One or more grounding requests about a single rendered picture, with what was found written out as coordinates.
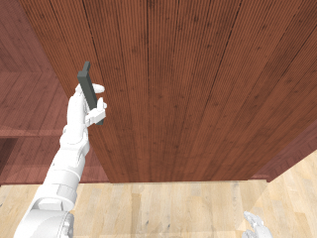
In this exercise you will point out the wardrobe door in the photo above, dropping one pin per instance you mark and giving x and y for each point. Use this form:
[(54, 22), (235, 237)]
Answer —
[(196, 90), (295, 145)]

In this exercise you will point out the left robot forearm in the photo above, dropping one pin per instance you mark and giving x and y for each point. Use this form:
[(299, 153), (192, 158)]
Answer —
[(58, 192)]

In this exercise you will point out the robot right hand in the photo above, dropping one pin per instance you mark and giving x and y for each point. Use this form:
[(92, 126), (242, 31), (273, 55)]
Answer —
[(258, 225)]

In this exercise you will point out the robot left hand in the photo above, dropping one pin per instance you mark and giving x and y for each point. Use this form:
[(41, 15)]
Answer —
[(78, 110)]

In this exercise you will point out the handle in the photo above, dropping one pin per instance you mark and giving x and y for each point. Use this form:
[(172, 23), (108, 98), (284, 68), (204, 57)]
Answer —
[(87, 88)]

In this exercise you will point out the robot left upper arm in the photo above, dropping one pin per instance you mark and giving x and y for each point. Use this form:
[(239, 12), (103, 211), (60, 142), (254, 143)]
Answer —
[(45, 223)]

